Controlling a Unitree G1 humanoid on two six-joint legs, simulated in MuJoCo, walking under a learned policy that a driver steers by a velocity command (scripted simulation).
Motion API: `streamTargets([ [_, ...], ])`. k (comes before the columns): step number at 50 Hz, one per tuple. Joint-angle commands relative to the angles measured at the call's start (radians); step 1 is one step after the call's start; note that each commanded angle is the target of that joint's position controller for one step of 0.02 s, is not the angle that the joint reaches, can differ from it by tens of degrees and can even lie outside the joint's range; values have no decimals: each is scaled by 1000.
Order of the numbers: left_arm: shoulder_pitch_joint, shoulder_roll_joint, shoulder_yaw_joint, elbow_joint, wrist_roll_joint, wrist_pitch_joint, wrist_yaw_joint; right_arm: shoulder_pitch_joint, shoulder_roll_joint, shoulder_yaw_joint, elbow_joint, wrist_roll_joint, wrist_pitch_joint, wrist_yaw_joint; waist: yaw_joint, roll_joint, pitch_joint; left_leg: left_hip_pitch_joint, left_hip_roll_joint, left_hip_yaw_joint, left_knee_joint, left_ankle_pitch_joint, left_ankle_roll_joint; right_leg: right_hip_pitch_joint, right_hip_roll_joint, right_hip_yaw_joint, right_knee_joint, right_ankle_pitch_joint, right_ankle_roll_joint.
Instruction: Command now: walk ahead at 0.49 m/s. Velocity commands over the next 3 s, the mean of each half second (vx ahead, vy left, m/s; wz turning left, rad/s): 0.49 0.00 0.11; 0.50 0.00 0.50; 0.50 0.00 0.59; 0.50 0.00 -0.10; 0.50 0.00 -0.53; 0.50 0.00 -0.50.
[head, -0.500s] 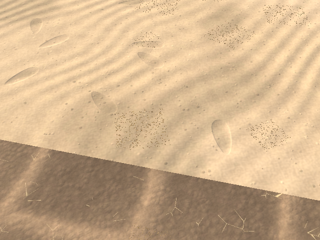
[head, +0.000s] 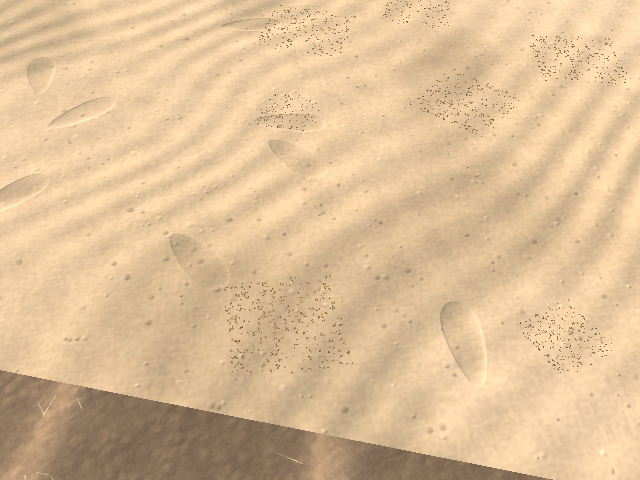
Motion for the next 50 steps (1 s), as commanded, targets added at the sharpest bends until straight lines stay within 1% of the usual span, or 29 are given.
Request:
streamTargets([
  [1,2,-24,-6,-65,-3,5,8,16,-25,2,-40,0,-16,-13,38,64,24,70,286,-321,-344,-2,198,-203,-94,52,-9,73,-8],
  [5,-113,5,-6,-99,-9,26,-12,107,-41,3,-21,-38,-34,12,10,54,26,85,245,-177,-343,245,221,-302,-107,-6,-256,331,43],
  [7,-192,-10,-12,-124,-11,39,-17,160,-56,2,-2,-27,-28,36,-8,62,17,64,219,-118,-320,386,217,-250,-79,-56,-392,431,71],
  [10,-258,16,-5,-148,-14,63,-19,244,-80,-4,37,-16,-23,63,-24,88,33,137,238,-117,-302,453,216,-247,-48,-67,-496,465,81],
  [12,-318,42,7,-171,-19,65,-16,285,-71,-2,62,-19,-18,68,-33,75,44,265,256,-133,-288,452,202,-305,-40,-44,-587,458,67],
  [15,-408,44,15,-199,-28,65,-7,313,-74,-7,94,-19,-2,70,-38,92,56,394,286,-158,-265,459,177,-316,-23,-42,-678,370,41],
  [17,-444,53,21,-210,-30,62,0,305,-95,-20,99,-18,10,71,-31,100,47,417,293,-169,-232,534,158,-239,0,-72,-709,282,22],
  [18,-435,66,28,-209,-38,57,4,281,-113,-28,90,-19,13,69,-4,104,17,377,274,-152,-186,667,142,-109,34,-118,-714,278,8],
  [19,-366,84,36,-191,-53,48,8,259,-124,-34,84,-27,9,68,43,106,-28,288,236,-132,-99,808,98,86,48,-120,-684,345,-23],
  [20,-175,139,54,-137,-69,39,15,233,-118,-35,59,-28,1,70,102,65,-181,152,159,-95,86,739,35,411,11,-79,-585,470,-89],
  [21,86,165,51,-80,-67,30,14,380,7,6,42,-39,-16,74,128,-153,-446,-264,4,-82,424,253,-42,979,-240,278,-658,397,-303],
  [22,338,139,49,11,-38,35,24,305,-31,-1,53,-14,-12,95,216,-133,-463,-424,-56,-113,765,-409,-43,1032,-373,566,-833,259,-315],
  [23,290,148,62,29,-14,14,39,171,-70,-29,27,10,-10,93,204,-62,-197,-535,30,-197,934,-335,4,776,-335,471,-879,43,-193],
  [24,117,131,58,-3,-30,5,50,100,-83,-36,17,9,-19,67,148,-35,-19,-525,105,-189,929,-240,20,482,-318,333,-928,15,-151],
  [25,38,45,28,-19,-41,6,59,112,-53,-28,9,-15,-16,47,86,-17,-54,-424,144,-192,856,-184,41,368,-298,252,-972,94,-143],
  [26,-15,-27,8,-30,-43,5,63,91,1,-12,2,-28,-8,44,59,0,-42,-378,171,-199,828,-122,44,306,-283,181,-997,200,-131],
  [27,-47,-50,0,-43,-41,3,66,91,45,-1,-4,-30,1,45,29,11,-37,-332,185,-193,797,-105,41,249,-271,121,-1024,272,-125],
  [28,-49,-52,3,-42,-39,-5,67,97,45,-4,-7,-23,9,48,13,14,-24,-318,186,-184,770,-120,35,220,-262,71,-1050,294,-126],
  [30,-32,-16,16,-35,-30,-28,66,77,19,-10,-18,-8,14,59,9,3,6,-339,192,-168,692,-58,18,194,-239,-39,-1087,348,-126],
  [33,34,-2,16,-4,5,-46,59,-14,-2,-8,-61,-10,18,66,17,29,21,-389,203,-150,494,130,-3,233,-237,-146,-1089,514,-131],
  [36,90,24,13,26,7,-48,35,-74,-11,-8,-90,-12,43,70,24,3,30,-361,182,-121,395,234,-6,262,-228,-223,-1075,599,-130],
  [38,101,28,10,33,25,-49,24,-43,-36,-16,-91,-18,51,71,7,-3,38,-416,186,-166,447,283,4,340,-264,-223,-1031,607,-134],
  [43,165,62,13,31,11,-43,50,-185,-55,-28,-161,-15,35,66,60,-24,79,-458,148,-85,431,96,11,506,-278,-266,-939,604,-90],
  [44,158,69,16,20,7,-39,57,-190,-61,-32,-170,-15,29,64,60,-39,70,-429,132,-63,420,21,17,528,-278,-279,-913,605,-76],
  [46,122,130,37,-7,0,-31,67,-165,-87,-47,-189,-6,14,57,27,-53,64,-263,64,14,380,-119,30,482,-276,-333,-818,821,-56],
  [47,87,162,46,-19,3,-26,66,-85,-107,-59,-176,9,-2,53,-22,-40,43,-118,12,49,315,-80,45,431,-253,-372,-693,907,-40],
  [48,98,178,51,-14,11,-21,55,41,-153,-84,-138,22,-29,40,-69,-13,-3,91,-62,90,240,39,78,328,-208,-396,-491,901,-19],
  [49,181,74,30,-29,48,-19,39,221,-218,-109,-101,14,-44,4,-80,146,-177,509,16,-103,283,289,230,26,-119,-373,-154,543,78],
  [50,102,12,11,-98,40,-33,-13,436,-222,-90,-46,-3,-34,-6,-145,232,-344,803,231,-614,44,183,406,-290,91,-226,186,-326,138],
])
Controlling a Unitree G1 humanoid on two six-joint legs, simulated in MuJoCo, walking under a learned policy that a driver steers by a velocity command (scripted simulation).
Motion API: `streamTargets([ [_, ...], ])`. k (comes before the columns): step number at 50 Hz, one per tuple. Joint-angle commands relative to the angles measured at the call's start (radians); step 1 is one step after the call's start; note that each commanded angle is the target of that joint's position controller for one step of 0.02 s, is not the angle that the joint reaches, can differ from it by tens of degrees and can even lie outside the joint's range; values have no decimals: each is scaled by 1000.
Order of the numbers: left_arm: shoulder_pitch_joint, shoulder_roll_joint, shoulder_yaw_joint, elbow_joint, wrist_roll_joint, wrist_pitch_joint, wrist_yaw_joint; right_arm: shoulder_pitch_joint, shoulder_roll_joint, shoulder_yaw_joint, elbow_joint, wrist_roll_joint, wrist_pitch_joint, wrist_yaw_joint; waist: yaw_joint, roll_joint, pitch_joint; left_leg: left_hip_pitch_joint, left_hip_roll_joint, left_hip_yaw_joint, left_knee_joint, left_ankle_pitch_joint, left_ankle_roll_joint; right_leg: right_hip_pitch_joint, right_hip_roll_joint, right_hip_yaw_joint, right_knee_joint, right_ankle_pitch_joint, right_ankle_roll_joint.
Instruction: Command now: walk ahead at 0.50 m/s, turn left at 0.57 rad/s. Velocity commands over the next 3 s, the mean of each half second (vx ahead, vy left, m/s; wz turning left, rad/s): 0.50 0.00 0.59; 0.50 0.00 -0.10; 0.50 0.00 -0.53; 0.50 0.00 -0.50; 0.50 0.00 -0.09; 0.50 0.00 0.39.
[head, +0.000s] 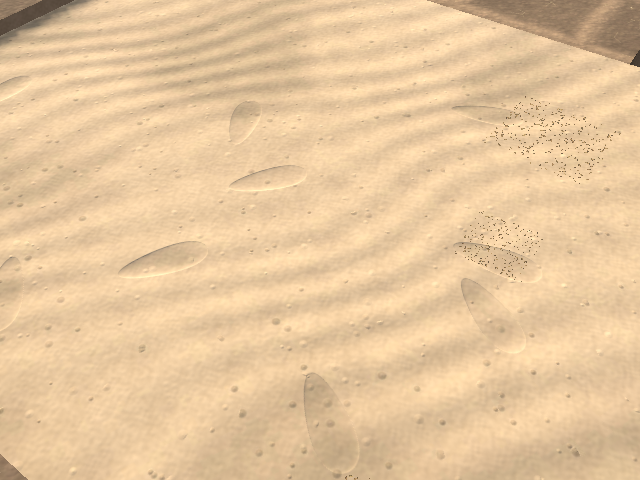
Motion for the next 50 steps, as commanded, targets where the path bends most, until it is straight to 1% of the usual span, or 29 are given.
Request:
streamTargets([
  [1,-302,50,-3,-236,-54,-30,-77,600,-168,-56,137,-18,-39,-38,-305,95,-78,909,233,-668,-414,209,316,-1006,210,285,599,-127,-74],
  [2,-404,54,0,-286,-64,-32,-61,490,-131,-45,121,7,-50,-29,-262,91,70,693,252,-626,-399,128,281,-1034,137,356,567,-67,-82],
  [3,-374,105,18,-274,-56,-26,-38,387,-59,-12,115,20,-46,-12,-180,37,49,504,241,-591,-345,119,295,-917,99,383,552,-10,-71],
  [5,-251,42,-3,-248,1,-5,-16,197,5,35,75,-4,-22,1,-31,-1,93,106,196,-488,-311,27,263,-716,60,398,424,108,-99],
  [6,-198,40,-9,-226,24,-2,-14,105,67,71,33,-18,-21,-10,-3,-23,81,-37,134,-407,-314,13,222,-633,58,422,288,351,-106],
  [8,-127,47,-13,-242,-11,8,-13,14,-39,54,-21,-14,-26,-25,41,38,24,-311,-18,-211,-260,-54,170,-296,107,316,36,669,-71],
  [9,-286,125,24,-290,-168,7,11,39,-184,-15,4,116,4,-81,47,24,92,-368,17,-279,-301,106,192,-265,173,239,-65,710,-27],
  [10,-350,117,13,-320,-183,5,14,122,-187,-14,18,113,15,-103,0,-10,72,-335,33,-319,-260,84,183,-254,178,279,-116,750,-6],
  [12,-412,97,7,-357,-153,10,7,201,-147,-19,36,105,34,-129,-46,20,46,-181,27,-378,-163,-21,156,-311,157,341,-260,801,4],
  [15,-436,87,13,-365,-142,8,-16,250,-93,-30,37,98,67,-143,-71,18,11,50,14,-416,26,-102,123,-348,107,371,-461,889,-17],
  [17,-208,110,43,-274,-135,3,-17,296,-53,-27,33,88,87,-130,-3,-14,-55,7,-43,-351,281,-132,86,-101,88,334,-423,820,-29],
  [18,-20,136,58,-221,-125,3,-19,289,-10,-16,24,85,78,-106,77,-78,-137,-194,-99,-281,543,-272,54,190,19,382,-264,927,-30],
  [19,96,187,64,-190,-118,-4,-21,423,28,-1,12,114,63,-88,49,-256,-254,-460,-127,-276,930,-453,13,470,-156,599,-132,955,-135],
  [20,117,294,94,-168,-141,7,-30,476,-17,9,-27,128,42,-83,26,-397,-339,-608,-77,-237,1139,-387,-21,524,-308,866,-233,673,-292],
  [21,75,278,99,-150,-145,12,-19,361,-58,3,-61,151,35,-83,31,-314,-267,-759,-15,-186,1131,-214,-27,451,-354,1003,-408,122,-371],
  [22,-19,163,67,-189,-117,18,3,160,-112,-17,-93,132,42,-100,56,-47,-143,-735,19,-143,1113,-91,-30,265,-314,925,-495,15,-341],
  [23,-99,125,48,-197,-97,13,22,65,-116,-25,-115,116,49,-105,46,-4,-77,-682,39,-191,1065,4,-41,103,-318,887,-488,177,-341],
  [25,-196,89,28,-175,-102,5,20,59,-91,-34,-131,90,70,-91,-57,-7,54,-537,95,-255,777,86,-44,-185,-177,631,-517,340,-246],
  [27,-188,99,30,-147,-91,11,14,43,-49,-25,-140,83,69,-81,-57,-76,79,-352,89,-174,465,173,-57,-384,-49,417,-581,416,-211],
  [29,-152,142,39,-128,-105,18,24,-7,2,-5,-149,59,57,-58,-50,-88,33,-158,92,-79,162,332,-57,-437,-5,336,-597,541,-220],
  [31,-107,195,56,-122,-138,24,28,-85,19,8,-159,67,46,-39,-17,-76,1,-57,62,-49,-26,379,-68,-388,-26,344,-611,542,-229],
  [35,-26,215,66,-103,-159,40,26,-195,-56,-5,-192,81,34,-22,15,-63,29,-59,42,-62,-262,290,-54,-179,-99,438,-555,428,-211],
  [38,0,202,59,-97,-140,54,20,-15,-148,-49,-144,74,21,-34,-85,-67,-88,304,34,-63,-324,258,-1,-223,-20,385,-298,567,-142],
  [39,-32,149,39,-138,-118,46,16,179,-234,-75,-117,54,20,-48,-170,41,-249,615,233,-252,-276,358,61,-424,60,308,28,376,-90],
  [40,68,60,14,-156,-134,26,17,248,-293,-87,-87,48,28,-47,-129,296,-363,829,448,-653,-391,206,190,-738,164,283,349,-43,-45],
  [41,48,149,39,-139,-151,21,19,265,-217,-69,-82,53,26,-43,-150,204,-336,786,428,-704,-431,96,195,-827,136,388,502,-44,-40],
  [42,-11,177,51,-158,-156,24,21,194,-176,-53,-87,61,23,-43,-128,159,-212,671,397,-552,-447,127,160,-878,102,379,536,50,-44],
  [45,-64,153,62,-168,-138,57,31,9,-85,-29,-86,48,12,-34,-26,112,-60,375,286,-286,-556,295,109,-761,31,367,439,231,-41],
  [50,-139,117,66,-214,-135,86,20,36,-110,-48,-33,42,0,-53,-4,55,-14,353,285,-109,-620,491,118,-800,27,381,339,371,-33],
])
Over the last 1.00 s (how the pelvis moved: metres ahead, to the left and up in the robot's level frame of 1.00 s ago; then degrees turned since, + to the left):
0.55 0.07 -0.03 22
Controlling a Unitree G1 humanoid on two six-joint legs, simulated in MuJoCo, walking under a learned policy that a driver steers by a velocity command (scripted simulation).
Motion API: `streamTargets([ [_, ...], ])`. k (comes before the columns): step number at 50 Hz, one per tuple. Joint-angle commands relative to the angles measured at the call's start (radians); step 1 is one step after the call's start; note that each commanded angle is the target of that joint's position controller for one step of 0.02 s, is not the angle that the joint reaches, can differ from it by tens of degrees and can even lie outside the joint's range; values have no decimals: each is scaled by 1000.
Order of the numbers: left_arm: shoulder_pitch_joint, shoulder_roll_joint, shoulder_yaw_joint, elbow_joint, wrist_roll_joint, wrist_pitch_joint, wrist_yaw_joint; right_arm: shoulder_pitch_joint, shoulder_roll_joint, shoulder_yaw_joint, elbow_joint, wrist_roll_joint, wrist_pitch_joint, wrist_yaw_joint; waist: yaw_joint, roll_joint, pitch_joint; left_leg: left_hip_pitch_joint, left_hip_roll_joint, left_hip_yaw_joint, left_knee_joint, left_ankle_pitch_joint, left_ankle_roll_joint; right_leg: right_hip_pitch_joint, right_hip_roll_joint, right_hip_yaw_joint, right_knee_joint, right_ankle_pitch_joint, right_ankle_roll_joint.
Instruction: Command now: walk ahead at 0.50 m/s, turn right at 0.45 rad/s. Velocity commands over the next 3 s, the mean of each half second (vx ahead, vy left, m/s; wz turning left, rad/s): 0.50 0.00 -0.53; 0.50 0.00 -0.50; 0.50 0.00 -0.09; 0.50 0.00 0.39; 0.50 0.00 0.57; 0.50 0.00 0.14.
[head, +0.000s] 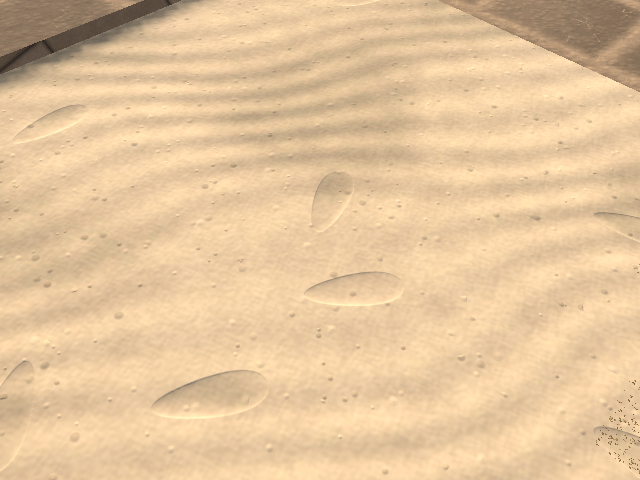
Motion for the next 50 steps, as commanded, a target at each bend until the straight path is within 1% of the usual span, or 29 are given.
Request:
streamTargets([
  [1,-5,11,5,-71,4,5,-7,-34,-121,-31,-42,-3,-19,-16,26,104,21,99,289,-157,-183,338,143,-128,-38,60,-68,112,5],
  [6,-172,-13,-13,-133,10,8,-40,-2,-158,-41,-15,8,-8,-33,-23,101,77,107,270,-11,-196,292,108,-67,-19,-24,-335,292,-13],
  [9,-264,-6,-17,-183,8,9,-60,42,-187,-50,5,19,5,-35,-50,100,106,193,298,27,-162,323,94,-73,-9,-70,-416,226,-39],
  [11,-288,9,-14,-211,6,10,-71,44,-213,-57,9,29,18,-34,-41,113,104,243,312,55,-98,468,77,-37,16,-113,-456,122,-70],
  [13,-229,43,5,-217,5,11,-75,34,-251,-65,4,37,30,-37,8,156,43,262,311,87,47,823,58,113,87,-182,-464,4,-110],
  [14,-119,80,26,-195,1,12,-75,24,-265,-66,1,39,36,-38,74,160,-15,252,293,106,204,938,45,259,134,-204,-506,-6,-139],
  [15,50,142,60,-149,-1,14,-62,15,-258,-61,-4,39,37,-39,159,134,-101,134,251,129,438,864,10,531,165,-183,-582,73,-180],
  [16,152,246,85,-125,-2,21,-39,41,-169,-32,-34,-8,26,-35,149,-72,-181,-189,174,127,792,201,-37,835,-52,153,-579,181,-252],
  [17,131,298,80,-154,4,4,-45,93,-98,1,-92,1,-19,-15,69,-227,-347,-535,-26,-99,1071,-400,-72,1095,-261,755,-780,-55,-467],
  [18,170,206,55,-151,16,0,-48,-47,-190,-21,-105,43,-53,0,148,-73,-314,-654,20,-218,1101,-330,-46,1086,-241,704,-853,-86,-402],
  [19,120,159,42,-145,12,-9,-46,-102,-191,-19,-123,56,-63,1,127,-54,-184,-693,59,-202,1035,-240,-23,967,-204,544,-843,-10,-357],
  [20,35,128,32,-162,6,-15,-45,-102,-176,-16,-109,34,-63,-9,71,47,-104,-622,105,-202,941,-171,-24,793,-160,426,-840,99,-320],
  [21,-28,97,23,-176,9,-17,-42,-95,-187,-25,-101,8,-52,-16,32,45,-67,-538,131,-201,858,-135,-34,659,-123,342,-851,200,-299],
  [23,-56,91,19,-191,18,-22,-33,-71,-176,-30,-110,1,-22,-16,-10,22,-50,-446,142,-197,781,-99,-55,527,-88,293,-888,286,-296],
  [25,-35,111,25,-188,11,-26,-21,-102,-150,-23,-129,-6,-6,-18,-15,27,-33,-439,127,-176,683,-42,-81,461,-66,236,-901,351,-294],
  [27,1,129,31,-177,4,-25,-8,-191,-124,-11,-160,-9,-5,-18,11,19,-5,-437,103,-166,526,84,-98,427,-35,196,-905,327,-271],
  [30,42,132,33,-165,1,-16,-1,-299,-101,4,-187,-1,-12,-4,57,-24,12,-351,45,-155,288,271,-97,391,11,167,-882,228,-226],
  [34,105,127,33,-142,-8,-10,-2,-364,-143,-6,-221,19,-24,13,82,-46,21,-300,14,-186,162,263,-80,461,-29,272,-820,108,-209],
  [36,104,129,35,-144,-5,-5,3,-342,-170,-16,-224,24,-36,19,62,-68,16,-264,9,-197,128,178,-55,515,-50,335,-761,100,-195],
  [38,74,106,29,-161,-1,-3,5,-216,-194,-34,-195,20,-47,16,-11,-83,-28,-83,7,-177,74,150,-14,504,-10,339,-655,170,-159],
  [39,54,57,10,-181,7,-8,1,-84,-234,-49,-177,2,-51,10,-75,-32,-133,143,112,-260,100,139,38,417,43,278,-449,150,-123],
  [40,152,-1,-6,-200,-2,-14,4,56,-309,-66,-156,-22,-44,6,-68,188,-277,494,324,-605,65,3,170,124,175,134,-114,-99,-47],
  [41,220,39,-9,-199,-18,-19,6,98,-291,-64,-127,-2,-36,17,-50,390,-308,558,436,-943,-36,-243,252,-79,164,111,90,-385,-23],
  [42,179,112,7,-179,-19,-16,4,49,-205,-41,-140,13,-31,18,-64,261,-178,454,401,-862,-68,-359,223,-142,113,137,174,-308,-16],
  [43,90,126,9,-190,-6,-12,3,1,-169,-27,-147,10,-20,15,-66,172,-78,323,353,-704,-72,-295,186,-134,80,95,179,-229,-14],
  [44,32,112,8,-208,10,-14,1,-42,-155,-19,-144,1,-12,16,-46,126,-13,200,310,-604,-96,-192,172,-108,55,76,129,-173,-19],
  [45,12,99,11,-215,15,-14,-1,-62,-137,-10,-138,-3,-11,16,-23,130,18,123,277,-532,-118,-96,166,-71,28,76,74,-138,-23],
  [47,34,60,3,-210,8,-12,-9,-66,-131,-6,-124,0,-16,18,7,155,18,58,238,-441,-154,11,167,-7,9,47,-1,-110,-24],
  [50,-24,35,-11,-229,19,-15,-11,-44,-177,-17,-96,13,-20,14,6,132,27,56,237,-361,-195,133,193,-26,-14,9,-147,-19,-4],
])
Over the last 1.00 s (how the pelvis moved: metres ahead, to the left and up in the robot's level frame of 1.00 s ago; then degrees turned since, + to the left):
0.53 0.14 -0.08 11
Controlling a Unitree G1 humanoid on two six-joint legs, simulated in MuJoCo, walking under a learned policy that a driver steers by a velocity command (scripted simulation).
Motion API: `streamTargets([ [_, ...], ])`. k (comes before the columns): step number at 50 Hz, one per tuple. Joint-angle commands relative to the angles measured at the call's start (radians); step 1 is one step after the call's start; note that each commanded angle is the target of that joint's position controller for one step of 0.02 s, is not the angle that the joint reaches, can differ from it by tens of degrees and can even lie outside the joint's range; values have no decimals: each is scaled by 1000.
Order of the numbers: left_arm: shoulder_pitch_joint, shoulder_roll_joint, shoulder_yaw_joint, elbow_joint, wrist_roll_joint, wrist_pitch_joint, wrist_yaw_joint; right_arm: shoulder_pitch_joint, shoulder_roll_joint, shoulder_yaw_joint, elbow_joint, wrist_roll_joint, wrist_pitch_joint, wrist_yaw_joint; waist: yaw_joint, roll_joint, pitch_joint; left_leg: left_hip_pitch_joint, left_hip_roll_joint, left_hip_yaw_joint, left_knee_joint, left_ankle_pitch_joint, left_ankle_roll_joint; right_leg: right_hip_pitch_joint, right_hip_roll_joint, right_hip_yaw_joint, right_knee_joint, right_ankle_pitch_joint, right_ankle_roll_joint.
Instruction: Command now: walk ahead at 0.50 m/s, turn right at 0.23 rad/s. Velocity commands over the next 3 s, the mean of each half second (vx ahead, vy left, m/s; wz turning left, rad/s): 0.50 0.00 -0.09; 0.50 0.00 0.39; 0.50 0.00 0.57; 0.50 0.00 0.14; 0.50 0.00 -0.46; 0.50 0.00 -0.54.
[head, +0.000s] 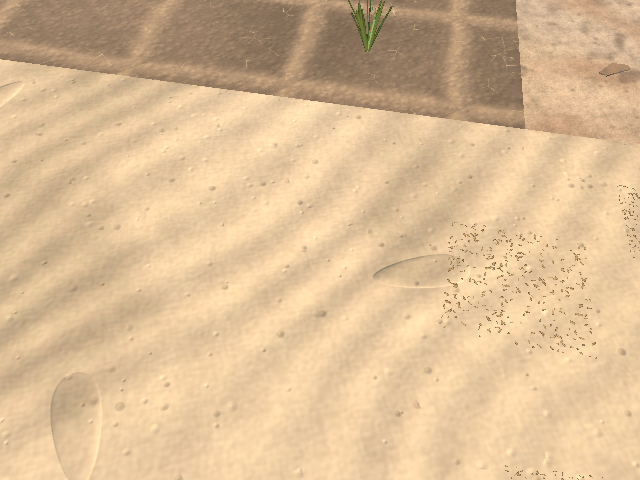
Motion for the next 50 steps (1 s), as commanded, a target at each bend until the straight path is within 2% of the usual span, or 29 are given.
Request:
streamTargets([
  [1,-39,25,-2,-80,9,-17,-4,-47,-152,-30,-53,11,-16,-6,24,117,-12,85,264,-242,-218,131,183,-100,-60,8,-148,121,14],
  [6,-189,12,-17,-106,-2,-30,-21,26,-192,-33,-14,26,3,-8,-35,119,8,97,237,-132,-209,178,151,-2,-29,-47,-420,303,28],
  [10,-272,29,-14,-140,-10,-37,-37,83,-210,-34,19,33,23,-8,-54,132,34,191,286,-152,-161,202,137,12,-4,-63,-521,237,0],
  [12,-229,55,-4,-134,-8,-41,-40,73,-229,-38,27,38,33,-12,-10,147,13,217,296,-144,-92,327,117,109,20,-82,-576,191,-32],
  [13,-140,80,11,-107,-1,-41,-36,59,-228,-36,28,41,37,-15,45,139,-38,202,267,-106,10,477,95,255,46,-106,-622,211,-56],
  [14,8,131,35,-65,7,-40,-27,60,-201,-25,24,35,36,-18,111,117,-137,124,217,-57,192,524,63,487,26,-82,-614,235,-91],
  [15,202,217,56,-36,20,-33,-13,49,-135,3,-11,0,28,-20,179,-33,-297,-100,151,0,533,206,16,791,-200,174,-575,307,-168],
  [16,209,258,59,-23,18,-30,-21,146,-65,25,-25,12,6,-15,116,-271,-378,-451,11,-45,802,-393,-26,1006,-362,591,-697,116,-311],
  [17,194,166,36,-27,6,-29,-23,75,-171,0,-18,32,-6,-9,152,-143,-300,-566,69,-120,899,-388,-21,948,-330,580,-743,-8,-284],
  [18,131,134,22,-32,2,-30,-23,-3,-194,-7,-43,42,-12,-4,139,-101,-179,-601,110,-98,894,-289,-13,828,-292,442,-763,28,-248],
  [19,72,114,13,-37,8,-31,-26,-37,-178,-5,-44,33,-10,-8,108,-29,-117,-562,145,-81,853,-208,-19,700,-247,351,-790,112,-232],
  [20,28,95,7,-39,13,-32,-29,-46,-169,-8,-46,18,-4,-9,78,-20,-68,-521,167,-83,797,-157,-30,597,-217,291,-825,181,-226],
  [21,4,82,3,-38,20,-37,-30,-28,-154,-7,-43,16,5,-7,46,-38,-55,-464,184,-89,771,-123,-37,527,-196,250,-857,222,-222],
  [24,-5,95,11,-12,16,-58,-26,-24,-112,2,-39,18,33,-11,17,-36,-30,-446,190,-84,697,-45,-64,449,-186,138,-921,311,-230],
  [27,26,114,17,23,23,-65,-15,-106,-99,7,-61,18,40,-8,40,-10,3,-476,184,-100,547,119,-71,450,-174,31,-947,347,-205],
  [31,62,139,22,57,20,-64,-6,-220,-84,15,-98,24,35,9,87,-2,37,-438,145,-76,345,281,-51,479,-170,-80,-963,344,-163],
  [36,114,157,31,108,4,-40,2,-319,-88,16,-164,25,37,37,116,3,69,-485,123,-45,237,189,-5,659,-227,-133,-898,408,-131],
  [37,111,165,34,111,1,-32,5,-320,-94,14,-175,24,37,43,109,-5,65,-474,111,-25,227,137,9,687,-234,-146,-862,487,-120],
  [39,88,195,42,105,-1,-16,17,-259,-126,-3,-181,20,41,48,64,-41,3,-345,48,44,227,27,44,711,-227,-184,-717,834,-91],
  [40,74,201,43,100,-1,-5,24,-141,-158,-24,-157,20,43,46,-5,-40,-66,-185,2,75,195,31,70,686,-202,-218,-553,965,-67],
  [41,84,183,34,91,5,-2,33,23,-221,-58,-116,24,46,34,-77,-5,-156,82,-9,31,171,79,109,548,-160,-242,-323,901,-30],
  [42,159,94,1,44,33,-21,27,134,-345,-91,-107,22,52,15,-63,210,-283,486,245,-401,172,82,259,141,-47,-245,70,379,35],
  [43,153,55,-22,29,32,-59,10,127,-330,-77,-125,32,45,19,-41,278,-421,657,386,-862,-21,-56,386,-111,113,-46,290,-279,60],
  [44,52,136,0,11,-8,-87,-7,121,-260,-57,-126,24,42,18,-85,187,-344,618,357,-757,-56,-107,325,-217,44,51,329,-229,35],
  [45,-11,135,-5,-9,-21,-101,-10,76,-224,-49,-130,22,39,14,-69,134,-221,479,318,-617,-59,-66,285,-235,2,30,273,-147,17],
  [46,-29,127,-5,-9,-2,-104,-3,11,-200,-40,-142,22,40,12,-24,58,-133,317,278,-514,-70,22,257,-190,-37,20,179,-83,17],
  [47,-27,139,5,-7,17,-95,4,-39,-171,-30,-158,14,39,9,13,65,-92,193,246,-445,-92,116,242,-115,-64,19,104,-43,24],
  [48,-11,136,8,-8,23,-82,5,-66,-162,-26,-174,6,41,6,42,89,-76,114,224,-421,-117,159,242,-59,-71,21,74,-21,32],
  [50,9,110,5,-8,30,-61,7,-71,-173,-31,-179,9,36,-1,62,101,-65,32,204,-374,-144,237,255,-26,-67,4,7,10,60],
])
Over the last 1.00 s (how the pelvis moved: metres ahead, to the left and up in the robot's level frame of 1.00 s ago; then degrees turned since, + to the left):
0.53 -0.13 0.00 -33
